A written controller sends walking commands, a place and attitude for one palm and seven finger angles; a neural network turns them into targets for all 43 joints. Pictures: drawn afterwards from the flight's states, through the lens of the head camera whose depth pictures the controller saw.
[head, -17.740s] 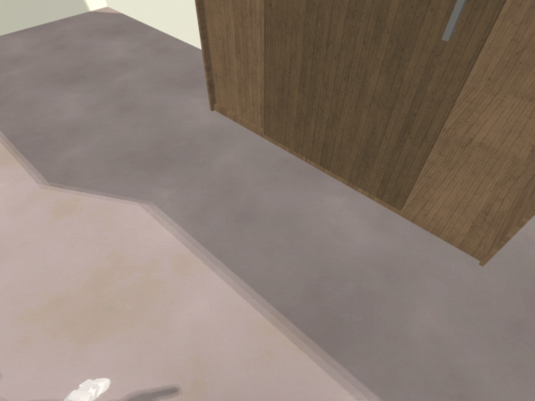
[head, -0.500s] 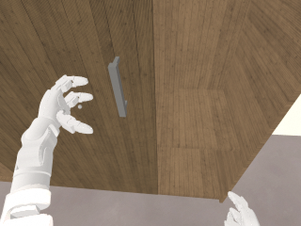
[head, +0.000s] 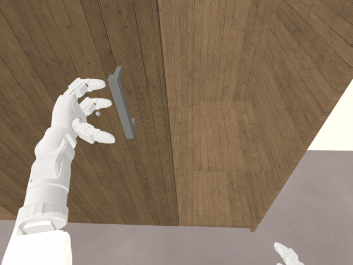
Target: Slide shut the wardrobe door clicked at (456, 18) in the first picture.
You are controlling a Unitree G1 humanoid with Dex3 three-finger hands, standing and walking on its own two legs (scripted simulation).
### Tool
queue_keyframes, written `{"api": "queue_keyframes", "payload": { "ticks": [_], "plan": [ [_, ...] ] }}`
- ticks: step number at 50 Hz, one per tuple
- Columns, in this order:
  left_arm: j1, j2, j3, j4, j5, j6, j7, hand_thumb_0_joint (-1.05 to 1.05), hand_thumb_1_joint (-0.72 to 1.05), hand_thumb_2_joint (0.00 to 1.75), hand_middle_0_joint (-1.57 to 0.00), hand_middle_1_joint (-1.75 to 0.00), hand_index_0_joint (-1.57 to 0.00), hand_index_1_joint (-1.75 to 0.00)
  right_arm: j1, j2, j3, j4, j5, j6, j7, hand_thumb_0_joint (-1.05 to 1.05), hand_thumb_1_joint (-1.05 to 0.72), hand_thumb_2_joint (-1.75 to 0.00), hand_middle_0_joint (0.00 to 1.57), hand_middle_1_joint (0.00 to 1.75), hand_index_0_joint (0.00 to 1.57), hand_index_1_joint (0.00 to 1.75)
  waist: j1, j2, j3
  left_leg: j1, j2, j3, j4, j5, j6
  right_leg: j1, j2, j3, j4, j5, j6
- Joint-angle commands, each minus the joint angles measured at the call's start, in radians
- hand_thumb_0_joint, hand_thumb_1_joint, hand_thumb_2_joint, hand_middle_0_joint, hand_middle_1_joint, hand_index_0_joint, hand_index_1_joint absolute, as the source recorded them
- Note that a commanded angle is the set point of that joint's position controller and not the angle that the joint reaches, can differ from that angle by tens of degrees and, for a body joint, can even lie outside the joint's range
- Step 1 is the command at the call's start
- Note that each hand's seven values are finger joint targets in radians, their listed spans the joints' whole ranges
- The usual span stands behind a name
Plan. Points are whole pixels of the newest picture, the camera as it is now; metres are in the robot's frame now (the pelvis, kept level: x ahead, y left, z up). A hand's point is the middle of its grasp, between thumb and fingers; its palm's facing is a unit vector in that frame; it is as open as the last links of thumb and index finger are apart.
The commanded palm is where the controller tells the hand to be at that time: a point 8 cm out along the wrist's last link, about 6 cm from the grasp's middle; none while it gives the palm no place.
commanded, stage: move the hooked fingers beside the handle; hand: left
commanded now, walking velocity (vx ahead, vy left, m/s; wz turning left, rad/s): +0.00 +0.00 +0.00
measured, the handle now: (125, 104) +0.44 +0.13 +0.16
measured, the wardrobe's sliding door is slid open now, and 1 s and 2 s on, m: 0.39 0.39 0.39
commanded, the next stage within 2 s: feel for the door with the fingertips in 0.90 s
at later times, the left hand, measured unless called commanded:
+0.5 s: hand (94, 119) +0.38 +0.19 +0.16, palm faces -0.02 -1.00 -0.03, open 14.0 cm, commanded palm +0.36 +0.24 +0.16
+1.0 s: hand (85, 120) +0.38 +0.21 +0.16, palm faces -0.01 -1.00 -0.03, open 14.0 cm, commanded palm +0.35 +0.25 +0.16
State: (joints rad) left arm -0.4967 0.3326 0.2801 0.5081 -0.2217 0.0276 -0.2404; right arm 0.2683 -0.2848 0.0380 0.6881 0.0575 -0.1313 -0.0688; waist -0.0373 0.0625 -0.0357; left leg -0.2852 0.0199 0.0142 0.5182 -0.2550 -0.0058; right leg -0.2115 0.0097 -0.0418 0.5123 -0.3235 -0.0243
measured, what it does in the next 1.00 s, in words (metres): stands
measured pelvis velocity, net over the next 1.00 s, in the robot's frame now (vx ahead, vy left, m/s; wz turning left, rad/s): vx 0.00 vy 0.02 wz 0.00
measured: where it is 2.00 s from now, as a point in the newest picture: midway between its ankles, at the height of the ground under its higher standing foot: outside the picture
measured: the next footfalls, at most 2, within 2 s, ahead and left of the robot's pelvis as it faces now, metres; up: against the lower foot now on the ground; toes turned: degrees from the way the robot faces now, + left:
none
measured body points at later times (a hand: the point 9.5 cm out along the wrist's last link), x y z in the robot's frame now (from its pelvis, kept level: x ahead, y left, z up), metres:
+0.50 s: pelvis -0.01 +0.01 +0.00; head -0.01 -0.01 +0.45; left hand +0.38 +0.24 +0.17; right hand +0.15 -0.24 -0.09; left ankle +0.01 +0.13 -0.74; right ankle -0.03 -0.10 -0.74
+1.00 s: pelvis +0.00 +0.02 +0.00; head +0.00 +0.00 +0.45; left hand +0.37 +0.26 +0.17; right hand +0.13 -0.24 -0.10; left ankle +0.01 +0.13 -0.74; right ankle -0.03 -0.10 -0.74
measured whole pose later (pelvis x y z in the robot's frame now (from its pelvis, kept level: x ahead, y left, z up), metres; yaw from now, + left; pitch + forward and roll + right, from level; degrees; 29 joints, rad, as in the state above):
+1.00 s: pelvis +0.00 +0.02 +0.00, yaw +0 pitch +1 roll -1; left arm -0.42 0.33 0.27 0.42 -0.23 0.03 -0.24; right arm 0.28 -0.28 0.03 0.67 0.06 -0.13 -0.06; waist -0.03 0.06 -0.04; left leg -0.29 0.01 0.02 0.53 -0.27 0.02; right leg -0.20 0.00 -0.03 0.49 -0.32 0.00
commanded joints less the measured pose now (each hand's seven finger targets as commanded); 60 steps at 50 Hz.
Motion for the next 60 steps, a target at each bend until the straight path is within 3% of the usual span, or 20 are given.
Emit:
{"api": "queue_keyframes", "payload": {
  "ticks": [1,5,7,13,16,18,22,26,31,34,37,38,40,44,46,50,54,55,56,60],
  "plan": [
    [-0.301,0.306,0.129,-0.169,-0.009,-0.052,0.007,0.00,-0.50,0.30,-0.30,-1.20,-0.30,-1.20,-0.072,-0.115,-0.048,-0.168,0.003,-0.044,-0.008,0.00,-0.90,-0.90,0.20,0.30,0.20,0.30,0.038,-0.069,-0.248,0.124,-0.041,0.002,-0.024,0.258,0.056,0.056,-0.011,0.018,-0.062,0.451,0.017],
    [-0.275,0.298,0.131,-0.239,-0.028,-0.057,-0.017,0.00,-0.50,0.30,-0.30,-1.20,-0.30,-1.20,-0.079,-0.113,-0.052,-0.190,0.006,-0.043,-0.002,0.00,-0.90,-0.90,0.20,0.30,0.20,0.30,0.036,-0.082,-0.265,0.132,-0.040,0.006,-0.016,0.276,0.058,0.063,-0.009,0.016,-0.056,0.494,0.020],
    [-0.312,0.252,0.085,-0.313,-0.033,-0.072,-0.030,0.00,-0.50,0.30,-0.30,-1.20,-0.30,-1.20,-0.087,-0.108,-0.053,-0.200,0.009,-0.050,-0.001,0.00,-0.90,-0.90,0.20,0.30,0.20,0.30,0.022,-0.048,-0.288,0.173,-0.040,0.006,-0.009,0.306,0.059,0.049,-0.005,0.011,-0.051,0.509,0.017],
    [-0.391,0.203,0.018,-0.320,-0.041,-0.070,-0.033,0.00,-0.50,0.30,-0.30,-1.20,-0.30,-1.20,-0.089,-0.114,-0.051,-0.168,0.009,-0.065,-0.012,0.00,-0.90,-0.90,0.20,0.30,0.20,0.30,-0.012,-0.041,-0.223,0.194,-0.036,-0.012,-0.010,0.222,0.059,-0.035,0.002,0.009,-0.081,0.370,0.013],
    [-0.403,0.183,-0.001,-0.302,-0.034,-0.056,-0.016,0.00,-0.50,0.30,-0.30,-1.20,-0.30,-1.20,-0.095,-0.112,-0.046,-0.164,0.009,-0.070,-0.014,0.00,-0.90,-0.90,0.20,0.30,0.20,0.30,-0.009,-0.035,-0.225,0.196,-0.036,-0.027,-0.019,0.201,0.055,-0.048,0.002,0.005,-0.080,0.326,0.010],
    [-0.389,0.231,0.038,-0.251,-0.023,-0.047,0.005,0.00,-0.50,0.30,-0.30,-1.20,-0.30,-1.20,-0.086,-0.117,-0.043,-0.146,0.006,-0.060,-0.016,0.00,-0.90,-0.90,0.20,0.30,0.20,0.30,-0.002,-0.050,-0.209,0.180,-0.034,-0.031,-0.022,0.188,0.053,-0.044,0.002,0.004,-0.085,0.299,0.008],
    [-0.431,0.212,0.030,-0.253,-0.016,-0.054,0.027,0.00,-0.50,0.30,-0.30,-1.20,-0.30,-1.20,-0.101,-0.106,-0.039,-0.161,0.004,-0.059,-0.014,0.00,-0.90,-0.90,0.20,0.30,0.20,0.30,0.004,-0.032,-0.243,0.187,-0.034,-0.033,-0.030,0.186,0.049,-0.034,0.001,0.004,-0.077,0.292,0.006],
    [-0.435,0.265,0.072,-0.167,-0.011,-0.060,0.031,0.00,-0.50,0.30,-0.30,-1.20,-0.30,-1.20,-0.088,-0.111,-0.036,-0.156,0.003,-0.047,-0.016,0.00,-0.90,-0.90,0.20,0.30,0.20,0.30,0.006,-0.065,-0.225,0.152,-0.030,-0.030,-0.031,0.174,0.048,-0.024,0.001,0.008,-0.079,0.286,0.007],
    [-0.419,0.231,0.042,-0.201,-0.008,-0.077,0.010,0.00,-0.50,0.30,-0.30,-1.20,-0.30,-1.20,-0.084,-0.108,-0.040,-0.177,0.003,-0.049,-0.009,0.00,-0.90,-0.90,0.20,0.30,0.20,0.30,0.011,-0.009,-0.283,0.195,-0.031,-0.028,-0.019,0.247,0.049,-0.006,0.002,0.007,-0.064,0.355,0.002],
    [-0.377,0.243,0.064,-0.182,-0.022,-0.075,-0.003,0.00,-0.50,0.30,-0.30,-1.20,-0.30,-1.20,-0.070,-0.115,-0.045,-0.172,0.003,-0.048,-0.008,0.00,-0.90,-0.90,0.20,0.30,0.20,0.30,0.011,-0.073,-0.269,0.170,-0.029,-0.028,-0.017,0.252,0.050,0.001,0.005,0.000,-0.064,0.374,0.006],
    [-0.385,0.230,0.055,-0.200,-0.026,-0.069,-0.010,0.00,-0.50,0.30,-0.30,-1.20,-0.30,-1.20,-0.068,-0.116,-0.047,-0.174,0.003,-0.051,-0.008,0.00,-0.90,-0.90,0.20,0.30,0.20,0.30,0.007,-0.064,-0.262,0.174,-0.028,-0.030,-0.019,0.259,0.051,-0.010,0.007,-0.002,-0.062,0.373,0.006],
    [-0.372,0.265,0.082,-0.220,-0.022,-0.075,-0.005,0.00,-0.50,0.30,-0.30,-1.20,-0.30,-1.20,-0.065,-0.119,-0.051,-0.169,0.002,-0.049,-0.008,0.00,-0.90,-0.90,0.20,0.30,0.20,0.30,0.016,-0.045,-0.271,0.176,-0.027,-0.028,-0.015,0.268,0.050,0.003,0.006,-0.002,-0.062,0.374,0.004],
    [-0.369,0.238,0.057,-0.279,-0.019,-0.078,-0.003,0.00,-0.50,0.30,-0.30,-1.20,-0.30,-1.20,-0.073,-0.111,-0.050,-0.180,0.002,-0.055,-0.004,0.00,-0.90,-0.90,0.20,0.30,0.20,0.30,0.013,0.007,-0.288,0.207,-0.028,-0.029,-0.013,0.291,0.049,-0.009,0.006,-0.002,-0.059,0.382,0.003],
    [-0.355,0.249,0.069,-0.341,-0.024,-0.083,0.002,0.00,-0.50,0.30,-0.30,-1.20,-0.30,-1.20,-0.066,-0.114,-0.055,-0.177,-0.001,-0.060,-0.002,0.00,-0.90,-0.90,0.20,0.30,0.20,0.30,0.014,-0.016,-0.310,0.227,-0.023,-0.040,-0.012,0.337,0.048,0.006,0.009,-0.009,-0.055,0.408,0.003],
    [-0.326,0.226,0.064,-0.340,-0.030,-0.074,0.002,0.00,-0.50,0.30,-0.30,-1.20,-0.30,-1.20,-0.074,-0.111,-0.056,-0.177,-0.001,-0.065,0.000,0.00,-0.90,-0.90,0.20,0.30,0.20,0.30,0.015,-0.020,-0.304,0.236,-0.023,-0.040,-0.012,0.343,0.047,-0.001,0.010,-0.011,-0.056,0.408,0.003],
    [-0.317,0.185,0.027,-0.276,-0.030,-0.040,0.005,0.00,-0.50,0.30,-0.30,-1.20,-0.30,-1.20,-0.084,-0.112,-0.050,-0.165,0.004,-0.057,-0.004,0.00,-0.90,-0.90,0.20,0.30,0.20,0.30,0.004,-0.036,-0.198,0.183,-0.024,-0.038,-0.030,0.254,0.046,-0.043,0.011,-0.013,-0.073,0.337,0.003],
    [-0.317,0.136,-0.025,-0.359,-0.021,-0.029,0.022,0.00,-0.50,0.30,-0.30,-1.20,-0.30,-1.20,-0.103,-0.104,-0.048,-0.183,0.005,-0.060,0.003,0.00,-0.90,-0.90,0.20,0.30,0.20,0.30,0.010,-0.001,-0.249,0.224,-0.024,-0.049,-0.026,0.273,0.042,-0.037,0.008,-0.017,-0.068,0.328,-0.001],
    [-0.350,0.085,-0.074,-0.386,-0.023,-0.031,0.025,0.00,-0.50,0.30,-0.30,-1.20,-0.30,-1.20,-0.113,-0.097,-0.045,-0.185,0.006,-0.063,0.004,0.00,-0.90,-0.90,0.20,0.30,0.20,0.30,-0.001,0.004,-0.250,0.240,-0.023,-0.048,-0.025,0.264,0.041,-0.053,0.008,-0.017,-0.069,0.321,0.001],
    [-0.351,0.112,-0.046,-0.372,-0.023,-0.030,0.037,0.00,-0.50,0.30,-0.30,-1.20,-0.30,-1.20,-0.109,-0.102,-0.047,-0.178,0.005,-0.063,0.002,0.00,-0.90,-0.90,0.20,0.30,0.20,0.30,0.003,-0.021,-0.253,0.233,-0.020,-0.058,-0.027,0.259,0.039,-0.049,0.010,-0.019,-0.068,0.310,0.000],
    [-0.384,0.073,-0.073,-0.368,-0.017,-0.034,0.078,0.00,-0.50,0.30,-0.30,-1.20,-0.30,-1.20,-0.118,-0.097,-0.040,-0.164,-0.001,-0.061,0.003,0.00,-0.90,-0.90,0.20,0.30,0.20,0.30,-0.001,-0.052,-0.238,0.233,-0.019,-0.062,-0.036,0.230,0.038,-0.060,0.011,-0.018,-0.072,0.283,0.002]
  ]
}}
